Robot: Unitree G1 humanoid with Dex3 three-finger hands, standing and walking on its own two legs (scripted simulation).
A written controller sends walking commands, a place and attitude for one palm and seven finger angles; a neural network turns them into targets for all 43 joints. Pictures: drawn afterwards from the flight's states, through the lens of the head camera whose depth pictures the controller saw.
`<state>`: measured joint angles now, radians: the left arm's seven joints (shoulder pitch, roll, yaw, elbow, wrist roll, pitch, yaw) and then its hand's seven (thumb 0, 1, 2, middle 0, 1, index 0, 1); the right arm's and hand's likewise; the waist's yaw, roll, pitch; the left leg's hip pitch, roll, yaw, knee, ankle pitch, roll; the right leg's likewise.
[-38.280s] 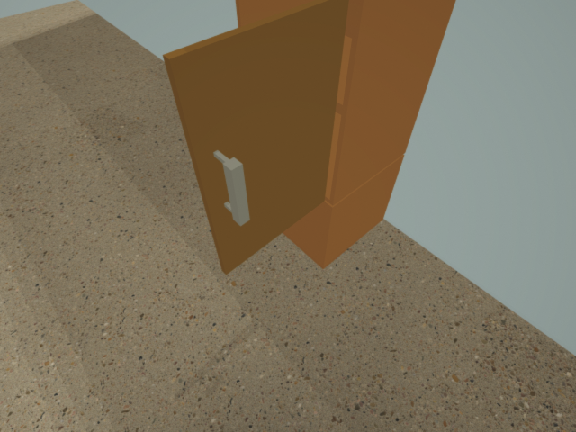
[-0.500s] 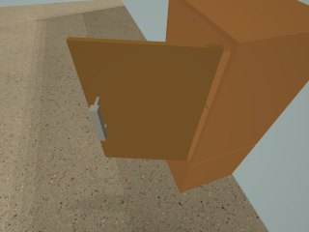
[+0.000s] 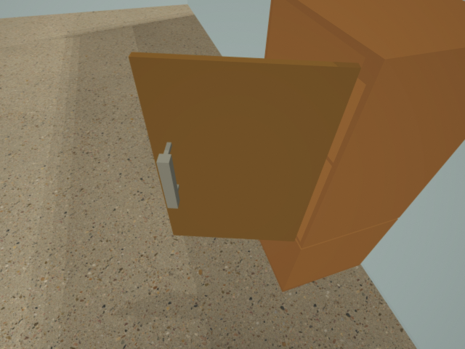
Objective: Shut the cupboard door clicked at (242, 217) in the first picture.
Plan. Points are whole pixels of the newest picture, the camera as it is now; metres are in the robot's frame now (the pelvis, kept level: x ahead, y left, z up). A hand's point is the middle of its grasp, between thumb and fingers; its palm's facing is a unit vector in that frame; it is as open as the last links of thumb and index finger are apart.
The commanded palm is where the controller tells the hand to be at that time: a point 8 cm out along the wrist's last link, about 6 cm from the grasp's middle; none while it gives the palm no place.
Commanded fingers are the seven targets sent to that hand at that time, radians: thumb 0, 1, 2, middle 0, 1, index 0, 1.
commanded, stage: look again from close up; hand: left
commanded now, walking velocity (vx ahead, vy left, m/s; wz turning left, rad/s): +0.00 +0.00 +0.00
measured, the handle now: (171, 176) +0.47 +0.18 -0.01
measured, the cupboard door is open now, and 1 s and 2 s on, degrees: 69 69 69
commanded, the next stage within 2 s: raise the hand and make a fist in 0.06 s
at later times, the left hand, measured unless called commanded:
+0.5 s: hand (117, 343) +0.14 +0.20 -0.06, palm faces +0.00 -1.00 -0.04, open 6.6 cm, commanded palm +0.10 +0.26 -0.05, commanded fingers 0.00 0.90 0.90 -0.51 -0.64 -0.51 -0.64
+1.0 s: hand (118, 325) +0.16 +0.20 -0.04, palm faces +0.05 -1.00 -0.04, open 4.2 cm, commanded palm +0.13 +0.25 -0.03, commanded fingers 0.00 0.90 0.90 -0.97 -1.14 -0.97 -1.14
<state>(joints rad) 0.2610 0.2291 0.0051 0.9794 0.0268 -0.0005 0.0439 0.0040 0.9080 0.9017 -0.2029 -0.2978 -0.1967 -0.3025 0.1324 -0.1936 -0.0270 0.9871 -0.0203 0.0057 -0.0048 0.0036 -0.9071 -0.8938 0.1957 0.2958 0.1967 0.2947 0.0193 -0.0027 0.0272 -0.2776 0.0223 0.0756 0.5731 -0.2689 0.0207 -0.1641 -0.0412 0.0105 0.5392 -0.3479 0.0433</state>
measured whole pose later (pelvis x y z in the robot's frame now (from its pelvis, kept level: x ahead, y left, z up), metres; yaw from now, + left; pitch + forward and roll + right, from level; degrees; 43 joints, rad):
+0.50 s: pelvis -0.07 +0.00 -0.09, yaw +1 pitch +11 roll -1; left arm 0.34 0.24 0.19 0.21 -0.29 -0.56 -0.35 0.00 0.91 0.90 -0.35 -0.46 -0.34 -0.46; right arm 0.21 -0.24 -0.03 0.57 0.02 -0.30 0.01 0.01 -0.90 -0.89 0.20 0.30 0.20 0.30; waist -0.01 -0.01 -0.15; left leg -0.96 -0.01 0.02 1.18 -0.42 0.03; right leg -0.89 0.00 -0.01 1.20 -0.50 0.00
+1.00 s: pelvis -0.03 +0.00 -0.09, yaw +2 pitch +15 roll -4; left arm 0.49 0.25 0.16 -0.11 -0.30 -0.34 -0.26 0.02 0.90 0.90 -0.80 -0.95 -0.79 -0.95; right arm 0.24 -0.20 0.01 0.53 0.03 -0.24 -0.05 0.01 -0.90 -0.89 0.20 0.30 0.20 0.30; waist 0.02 0.05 -0.17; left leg -0.99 0.00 -0.05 1.23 -0.49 0.02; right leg -0.88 0.04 -0.06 1.17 -0.55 -0.01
